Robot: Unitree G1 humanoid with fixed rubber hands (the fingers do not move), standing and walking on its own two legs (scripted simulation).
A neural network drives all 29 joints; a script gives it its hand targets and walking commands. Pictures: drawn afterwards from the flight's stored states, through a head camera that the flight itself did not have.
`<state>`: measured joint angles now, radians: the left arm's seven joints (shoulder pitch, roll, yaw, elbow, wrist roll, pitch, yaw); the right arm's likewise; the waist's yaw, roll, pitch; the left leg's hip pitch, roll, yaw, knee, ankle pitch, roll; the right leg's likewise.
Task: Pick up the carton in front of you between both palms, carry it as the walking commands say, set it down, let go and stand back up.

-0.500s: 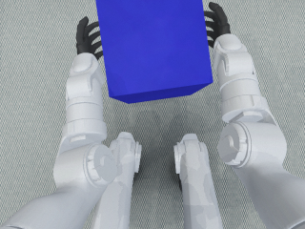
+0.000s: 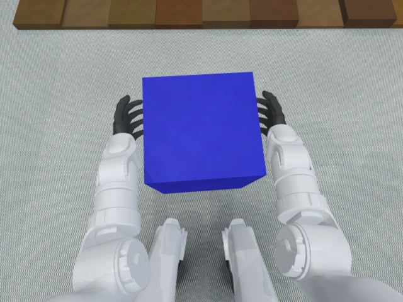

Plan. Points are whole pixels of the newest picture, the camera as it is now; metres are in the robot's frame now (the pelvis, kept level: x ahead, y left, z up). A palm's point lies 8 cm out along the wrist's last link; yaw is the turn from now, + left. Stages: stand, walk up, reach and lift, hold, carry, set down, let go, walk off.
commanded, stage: reach and lift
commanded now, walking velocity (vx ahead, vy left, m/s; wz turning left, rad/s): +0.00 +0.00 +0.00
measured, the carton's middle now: (200, 143) +0.44 +0.01 -0.11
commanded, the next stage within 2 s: hold in 1.82 s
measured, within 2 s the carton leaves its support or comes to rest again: neither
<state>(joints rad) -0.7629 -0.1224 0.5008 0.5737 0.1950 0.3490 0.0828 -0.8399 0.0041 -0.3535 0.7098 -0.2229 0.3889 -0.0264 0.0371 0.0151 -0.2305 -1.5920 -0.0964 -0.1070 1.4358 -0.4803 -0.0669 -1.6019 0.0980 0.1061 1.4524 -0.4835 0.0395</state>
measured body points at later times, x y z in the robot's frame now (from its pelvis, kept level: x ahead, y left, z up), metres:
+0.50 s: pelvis +0.05 +0.01 +0.13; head +0.13 +0.00 +0.58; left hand +0.40 +0.16 +0.11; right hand +0.40 -0.15 +0.10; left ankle +0.08 +0.14 -0.56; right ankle +0.08 -0.12 -0.56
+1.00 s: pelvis +0.06 +0.01 +0.18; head +0.03 +0.01 +0.63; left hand +0.37 +0.16 +0.20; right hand +0.36 -0.15 +0.19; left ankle +0.08 +0.14 -0.56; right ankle +0.08 -0.12 -0.56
